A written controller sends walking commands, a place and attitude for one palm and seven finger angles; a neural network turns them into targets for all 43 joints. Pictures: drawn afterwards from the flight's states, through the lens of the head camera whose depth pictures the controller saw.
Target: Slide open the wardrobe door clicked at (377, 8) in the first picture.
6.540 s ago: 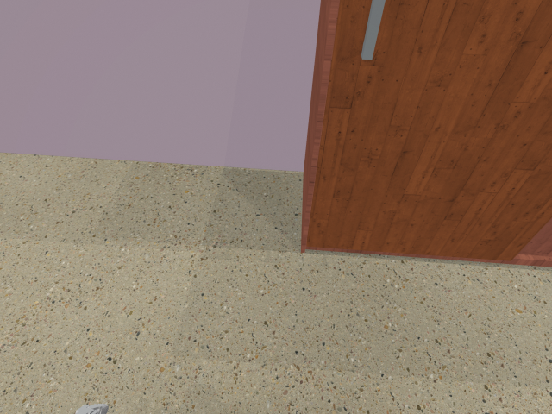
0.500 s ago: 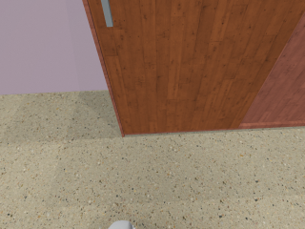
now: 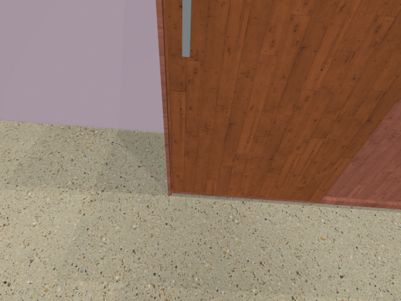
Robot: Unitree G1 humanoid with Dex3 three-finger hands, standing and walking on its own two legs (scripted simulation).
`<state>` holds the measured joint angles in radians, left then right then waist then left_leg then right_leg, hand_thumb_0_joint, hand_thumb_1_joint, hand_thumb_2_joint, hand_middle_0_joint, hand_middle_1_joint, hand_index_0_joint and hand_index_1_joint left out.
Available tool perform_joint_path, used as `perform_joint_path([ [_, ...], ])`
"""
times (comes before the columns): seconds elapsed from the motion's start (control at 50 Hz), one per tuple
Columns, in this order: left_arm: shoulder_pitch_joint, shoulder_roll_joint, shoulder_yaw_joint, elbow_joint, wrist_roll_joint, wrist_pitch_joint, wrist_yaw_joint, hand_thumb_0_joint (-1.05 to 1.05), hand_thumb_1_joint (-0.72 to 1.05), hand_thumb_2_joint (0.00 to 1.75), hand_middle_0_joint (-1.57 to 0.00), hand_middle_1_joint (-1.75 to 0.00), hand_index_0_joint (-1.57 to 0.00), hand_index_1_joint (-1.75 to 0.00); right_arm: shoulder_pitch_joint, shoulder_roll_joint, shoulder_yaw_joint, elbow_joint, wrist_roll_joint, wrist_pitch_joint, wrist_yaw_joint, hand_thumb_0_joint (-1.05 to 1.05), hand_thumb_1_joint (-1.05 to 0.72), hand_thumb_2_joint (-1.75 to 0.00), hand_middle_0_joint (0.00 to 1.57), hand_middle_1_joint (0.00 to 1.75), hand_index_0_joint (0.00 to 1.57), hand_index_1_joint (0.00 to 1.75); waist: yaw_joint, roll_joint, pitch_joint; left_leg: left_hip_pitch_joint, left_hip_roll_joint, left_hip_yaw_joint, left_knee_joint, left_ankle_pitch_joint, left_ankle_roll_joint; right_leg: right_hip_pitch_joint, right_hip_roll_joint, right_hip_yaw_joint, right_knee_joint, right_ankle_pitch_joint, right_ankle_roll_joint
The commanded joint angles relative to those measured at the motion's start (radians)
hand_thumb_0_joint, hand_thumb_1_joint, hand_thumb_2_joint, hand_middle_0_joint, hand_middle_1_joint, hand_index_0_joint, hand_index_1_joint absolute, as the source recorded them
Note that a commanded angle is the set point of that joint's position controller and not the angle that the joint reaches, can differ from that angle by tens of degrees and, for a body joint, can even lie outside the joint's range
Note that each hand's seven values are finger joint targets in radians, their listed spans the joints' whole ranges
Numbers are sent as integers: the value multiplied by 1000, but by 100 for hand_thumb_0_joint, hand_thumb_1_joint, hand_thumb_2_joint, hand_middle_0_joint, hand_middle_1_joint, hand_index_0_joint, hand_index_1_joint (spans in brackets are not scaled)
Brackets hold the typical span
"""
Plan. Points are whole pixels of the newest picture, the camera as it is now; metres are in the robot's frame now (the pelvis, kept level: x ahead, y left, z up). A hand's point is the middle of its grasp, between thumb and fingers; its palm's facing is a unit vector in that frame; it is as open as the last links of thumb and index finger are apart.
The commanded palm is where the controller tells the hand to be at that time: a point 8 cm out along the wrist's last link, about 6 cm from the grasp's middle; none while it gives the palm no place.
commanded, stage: take the last steps up to it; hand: left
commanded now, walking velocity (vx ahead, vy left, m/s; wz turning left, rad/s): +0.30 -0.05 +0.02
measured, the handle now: (187, 14) +0.82 +0.09 +0.24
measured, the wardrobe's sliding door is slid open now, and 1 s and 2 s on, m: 0.00 0.00 0.00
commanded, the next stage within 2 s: come to a stop and stand still in 0.84 s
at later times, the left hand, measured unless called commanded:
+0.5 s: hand out of the picture +0.08 +0.10 -0.17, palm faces +0.12 -0.98 -0.16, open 7.3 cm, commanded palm none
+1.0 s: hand (125, 234) +0.33 +0.22 -0.18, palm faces +0.10 -0.98 -0.18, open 7.3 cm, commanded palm none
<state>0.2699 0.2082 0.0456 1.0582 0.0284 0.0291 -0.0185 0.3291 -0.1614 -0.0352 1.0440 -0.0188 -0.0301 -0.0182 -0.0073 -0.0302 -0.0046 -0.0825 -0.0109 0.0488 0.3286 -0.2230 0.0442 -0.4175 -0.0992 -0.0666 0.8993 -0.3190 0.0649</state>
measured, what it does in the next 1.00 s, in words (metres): walks ahead: right foot, then left foot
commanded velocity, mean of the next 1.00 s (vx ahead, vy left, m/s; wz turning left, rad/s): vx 0.20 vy -0.02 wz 0.02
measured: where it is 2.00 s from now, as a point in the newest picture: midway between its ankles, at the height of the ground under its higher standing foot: (184, 298)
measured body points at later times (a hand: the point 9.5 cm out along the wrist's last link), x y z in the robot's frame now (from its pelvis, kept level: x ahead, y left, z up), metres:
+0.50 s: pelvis +0.13 -0.05 +0.00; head +0.12 -0.06 +0.45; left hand +0.07 +0.15 -0.16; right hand +0.17 -0.29 -0.16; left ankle +0.21 +0.10 -0.69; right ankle +0.08 -0.15 -0.75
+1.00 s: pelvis +0.29 +0.03 +0.00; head +0.29 +0.05 +0.45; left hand +0.32 +0.27 -0.16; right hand +0.33 -0.21 -0.14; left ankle +0.29 +0.09 -0.75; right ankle +0.33 -0.13 -0.68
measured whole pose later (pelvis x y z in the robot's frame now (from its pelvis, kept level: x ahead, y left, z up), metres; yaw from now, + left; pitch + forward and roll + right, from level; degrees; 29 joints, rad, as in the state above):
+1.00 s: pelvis +0.29 +0.03 +0.00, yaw +1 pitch +0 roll -1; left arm 0.24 0.19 0.07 1.05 0.03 0.00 0.01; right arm 0.27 -0.15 -0.04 1.05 -0.01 -0.06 -0.03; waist 0.01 -0.04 0.01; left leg -0.15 -0.01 0.18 0.36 -0.21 0.08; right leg -0.52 -0.11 -0.04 1.01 -0.21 0.04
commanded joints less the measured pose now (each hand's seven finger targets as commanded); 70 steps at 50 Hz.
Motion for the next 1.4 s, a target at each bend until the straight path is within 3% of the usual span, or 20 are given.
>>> perform_joint_path([
  [0.0,-127,32,9,-102,-3,-35,-4,0,90,90,-20,-30,-20,-30,64,-169,-41,-9,-11,-11,-10,0,-90,-90,20,30,20,30,-38,177,140,-48,291,-247,-180,-143,128,-77,-11,-4,-154,-22,-12],
  [0.04,-134,29,11,-101,-4,-41,-5,0,90,90,-20,-30,-20,-30,73,-167,-41,4,-12,-10,-8,0,-90,-90,20,30,20,30,-36,169,142,-96,287,-254,-158,-136,123,3,9,-16,-226,-28,-21],
  [0.12,99,57,28,-14,-1,-66,4,0,90,90,-20,-30,-20,-30,53,-124,-32,22,-5,-11,-6,0,-90,-90,20,30,20,30,72,45,48,-260,171,-122,133,-145,35,405,17,-5,-486,76,-46],
  [0.16,276,208,54,22,-6,-74,24,0,90,90,-20,-30,-20,-30,6,-63,-15,-43,1,-15,7,0,-90,-90,20,30,20,30,141,-275,11,-596,28,15,635,-383,-23,573,-354,507,-719,-191,-198],
  [0.18,248,186,52,20,-15,-80,28,0,90,90,-20,-30,-20,-30,-26,-100,-29,-41,-4,-6,11,0,-90,-90,20,30,20,30,132,-257,46,-603,73,-60,758,-303,-14,442,-352,547,-789,-367,-212],
  [0.24,75,48,21,-15,-12,-85,38,0,90,90,-20,-30,-20,-30,1,-59,-43,3,-12,13,24,0,-90,-90,20,30,20,30,26,-60,156,-552,137,-54,823,-68,-37,227,-249,292,-796,-232,-167],
  [0.3,105,11,3,-8,-10,-103,39,0,90,90,-20,-30,-20,-30,41,-24,-37,21,-17,26,30,0,-90,-90,20,30,20,30,4,-71,128,-517,139,-23,781,18,-64,220,-176,131,-781,14,-155],
  [0.54,235,47,2,78,-1,-115,46,0,90,90,-20,-30,-20,-30,-257,-16,-21,-91,-1,1,53,0,-90,-90,20,30,20,30,53,-80,171,-461,116,58,388,37,-52,329,-198,59,-695,392,-192],
  [0.62,206,60,11,79,-5,-100,48,0,90,90,-20,-30,-20,-30,-114,-55,-26,-50,-6,-16,35,0,-90,-90,20,30,20,30,-28,-60,90,-156,49,103,215,50,-24,294,-151,-12,-456,528,-152],
  [0.64,209,42,8,74,-8,-98,45,0,90,90,-20,-30,-20,-30,30,-113,-37,-12,-11,-23,26,0,-90,-90,20,30,20,30,-80,47,-3,61,81,49,160,84,-6,208,-103,-37,-246,447,-131],
  [0.66,272,-10,4,58,-19,-92,38,0,90,90,-20,-30,-20,-30,146,-226,-61,11,-23,-30,12,0,-90,-90,20,30,20,30,-97,296,-140,286,339,-269,110,176,78,-3,26,-109,45,44,-80],
  [0.68,259,-14,-2,31,-13,-94,38,0,90,90,-20,-30,-20,-30,179,-266,-65,16,-5,-18,6,0,-90,-90,20,30,20,30,-91,349,-170,283,454,-430,-6,161,138,-106,78,-41,243,-294,-83],
  [0.76,129,-30,9,31,-1,-68,22,0,90,90,-20,-30,-20,-30,-50,-108,-26,-33,0,-30,-4,0,-90,-90,20,30,20,30,-9,97,85,-148,349,-225,-144,-12,78,-109,-37,55,315,-34,-72],
  [0.88,160,-41,22,18,4,-31,22,0,90,90,-20,-30,-20,-30,-31,-69,-21,-35,3,-48,-11,0,-90,-90,20,30,20,30,36,103,44,-130,291,-80,-168,176,77,-115,-27,59,208,108,-35],
  [1.06,-10,-6,-7,-47,-7,-17,50,0,90,90,-20,-30,-20,-30,2,-96,-17,18,-2,-5,-24,0,-90,-90,20,30,20,30,10,171,59,-33,278,-15,32,732,83,76,25,-7,-271,54,-32],
  [1.1,-3,25,2,-55,-7,-18,53,0,90,90,-20,-30,-20,-30,15,-95,-27,25,4,10,-25,0,-90,-90,20,30,20,30,20,152,71,-48,253,-21,86,664,50,139,27,-15,-383,158,-40],
  [1.14,37,92,15,-52,-2,-29,61,0,90,90,-20,-30,-20,-30,30,-70,-33,14,9,21,-20,0,-90,-90,20,30,20,30,29,41,32,-152,174,14,204,400,-15,281,-68,85,-417,645,-72],
  [1.2,71,162,35,-55,-6,-38,67,0,90,90,-20,-30,-20,-30,22,-32,-38,-16,16,56,-17,0,-90,-90,20,30,20,30,55,-189,-101,-295,19,17,607,-420,-69,363,-340,282,-455,1128,-302],
  [1.28,-57,132,43,-109,-1,-23,78,0,90,90,-20,-30,-20,-30,-20,-40,-45,-35,12,72,-12,0,-90,-90,20,30,20,30,24,-81,-92,-355,31,-73,805,-321,-82,288,-266,193,-470,844,-279],
  [1.38,-91,140,53,-130,12,-18,70,0,90,90,-20,-30,-20,-30,-11,-29,-34,-56,9,63,2,0,-90,-90,20,30,20,30,19,-187,-85,-267,30,-16,497,-263,-90,234,-203,166,-496,533,-236],
])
